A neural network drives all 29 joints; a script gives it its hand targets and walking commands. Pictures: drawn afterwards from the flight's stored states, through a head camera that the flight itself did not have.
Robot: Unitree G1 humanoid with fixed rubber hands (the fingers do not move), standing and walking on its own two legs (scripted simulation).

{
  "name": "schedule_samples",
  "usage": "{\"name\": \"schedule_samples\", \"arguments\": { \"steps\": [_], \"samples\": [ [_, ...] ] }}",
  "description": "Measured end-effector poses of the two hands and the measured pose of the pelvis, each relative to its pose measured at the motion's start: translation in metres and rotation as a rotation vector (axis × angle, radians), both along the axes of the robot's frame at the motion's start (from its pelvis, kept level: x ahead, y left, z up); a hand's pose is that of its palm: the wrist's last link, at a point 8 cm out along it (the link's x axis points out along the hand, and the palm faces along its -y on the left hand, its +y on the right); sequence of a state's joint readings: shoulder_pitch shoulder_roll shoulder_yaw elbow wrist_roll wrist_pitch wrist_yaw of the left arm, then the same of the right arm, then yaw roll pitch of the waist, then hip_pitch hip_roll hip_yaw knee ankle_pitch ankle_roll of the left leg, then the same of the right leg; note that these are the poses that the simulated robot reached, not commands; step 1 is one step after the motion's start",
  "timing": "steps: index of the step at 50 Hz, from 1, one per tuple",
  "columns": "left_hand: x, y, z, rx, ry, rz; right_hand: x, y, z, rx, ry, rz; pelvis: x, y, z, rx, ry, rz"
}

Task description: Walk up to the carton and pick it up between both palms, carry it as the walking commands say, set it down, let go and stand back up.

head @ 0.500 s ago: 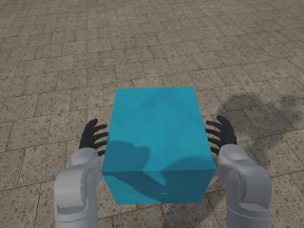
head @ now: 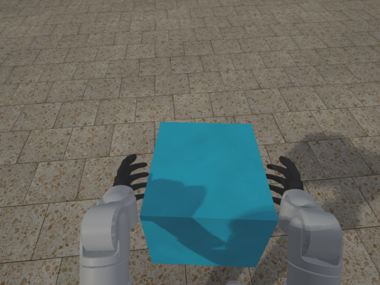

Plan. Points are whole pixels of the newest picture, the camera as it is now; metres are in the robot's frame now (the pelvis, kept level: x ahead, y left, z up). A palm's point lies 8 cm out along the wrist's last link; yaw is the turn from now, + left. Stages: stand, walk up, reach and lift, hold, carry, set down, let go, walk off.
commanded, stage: carry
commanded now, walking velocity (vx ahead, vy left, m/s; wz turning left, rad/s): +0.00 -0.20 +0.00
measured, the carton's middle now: (204, 189) +0.33 -0.01 -0.02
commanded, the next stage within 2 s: none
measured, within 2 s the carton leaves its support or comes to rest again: neither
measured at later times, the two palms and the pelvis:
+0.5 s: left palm (212, 210) +0.22 -0.02 +0.12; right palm out of the picture +0.22 -0.32 +0.11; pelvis -0.04 -0.16 +0.01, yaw -3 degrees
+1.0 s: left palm (291, 250) +0.16 -0.13 +0.12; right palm out of the picture +0.17 -0.43 +0.12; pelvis -0.08 -0.28 +0.02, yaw +0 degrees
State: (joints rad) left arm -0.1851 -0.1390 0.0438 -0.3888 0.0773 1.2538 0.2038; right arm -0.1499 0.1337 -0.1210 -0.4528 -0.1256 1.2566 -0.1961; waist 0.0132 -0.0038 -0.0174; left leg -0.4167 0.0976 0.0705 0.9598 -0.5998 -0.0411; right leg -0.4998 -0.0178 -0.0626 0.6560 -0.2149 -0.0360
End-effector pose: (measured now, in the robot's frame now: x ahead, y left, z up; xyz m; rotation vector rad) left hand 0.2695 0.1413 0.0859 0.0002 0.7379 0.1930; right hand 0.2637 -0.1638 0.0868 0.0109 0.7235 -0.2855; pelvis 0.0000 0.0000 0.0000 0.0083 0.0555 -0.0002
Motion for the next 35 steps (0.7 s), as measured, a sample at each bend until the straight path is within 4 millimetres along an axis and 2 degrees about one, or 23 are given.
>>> {"name": "schedule_samples", "arguments": {
  "steps": [4, 8, 11, 14, 19, 21, 24, 27, 30, 32, 35],
  "samples": [
    [-0.014, -0.027, -0.012, -0.001, 0.056, -0.067, -0.036, -0.026, -0.006, -0.017, 0.061, -0.053, -0.012, -0.013, 0.002, -0.007, 0.008, -0.006],
    [-0.024, -0.04, -0.009, -0.027, 0.021, -0.067, -0.054, -0.039, 0.005, -0.012, 0.023, -0.052, -0.023, -0.028, 0.003, -0.019, 0.007, -0.03],
    [-0.029, -0.049, 0.01, -0.01, -0.008, -0.051, -0.052, -0.05, 0.018, 0.011, -0.005, -0.035, -0.025, -0.041, 0.014, -0.037, 0.02, -0.035],
    [-0.03, -0.059, 0.031, 0.02, -0.056, -0.014, -0.041, -0.059, 0.032, 0.024, -0.051, -0.004, -0.028, -0.058, 0.022, -0.051, 0.037, -0.036],
    [-0.035, -0.09, 0.051, 0.044, -0.135, 0.053, -0.027, -0.089, 0.044, 0.033, -0.126, 0.051, -0.033, -0.101, 0.021, -0.04, 0.044, -0.061],
    [-0.038, -0.111, 0.049, 0.041, -0.146, 0.061, -0.027, -0.11, 0.042, 0.016, -0.137, 0.055, -0.034, -0.124, 0.014, -0.026, 0.039, -0.058],
    [-0.043, -0.147, 0.036, 0.052, -0.117, 0.034, -0.035, -0.146, 0.026, 0.019, -0.111, 0.031, -0.037, -0.153, 0.004, -0.015, 0.021, -0.058],
    [-0.053, -0.179, 0.022, 0.048, -0.014, -0.024, -0.059, -0.179, 0.007, 0.038, -0.008, -0.01, -0.042, -0.173, 0.01, 0.006, 0.005, -0.029],
    [-0.062, -0.204, 0.011, 0.054, 0.066, -0.056, -0.081, -0.203, -0.005, 0.041, 0.074, -0.037, -0.05, -0.19, 0.015, 0.029, -0.003, -0.023],
    [-0.066, -0.217, 0.007, 0.058, 0.078, -0.064, -0.091, -0.215, -0.005, 0.033, 0.086, -0.048, -0.058, -0.201, 0.016, 0.031, 0.002, -0.031],
    [-0.068, -0.231, 0.007, 0.018, 0.037, -0.055, -0.094, -0.229, 0.008, 0.007, 0.041, -0.05, -0.07, -0.217, 0.016, 0.028, 0.011, -0.036]
  ]
}}
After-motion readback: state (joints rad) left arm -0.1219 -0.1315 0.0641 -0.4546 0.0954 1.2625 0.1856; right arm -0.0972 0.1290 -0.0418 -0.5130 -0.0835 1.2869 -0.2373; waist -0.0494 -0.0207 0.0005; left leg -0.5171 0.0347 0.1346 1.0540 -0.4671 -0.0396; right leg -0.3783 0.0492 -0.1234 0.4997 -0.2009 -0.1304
